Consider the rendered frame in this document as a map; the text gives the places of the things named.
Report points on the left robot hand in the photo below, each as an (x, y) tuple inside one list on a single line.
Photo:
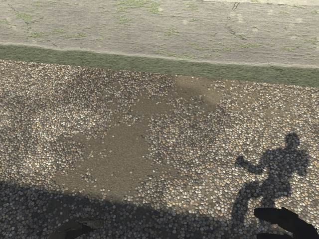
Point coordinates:
[(77, 227)]

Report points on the right robot hand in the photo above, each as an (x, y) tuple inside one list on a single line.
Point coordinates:
[(287, 220)]

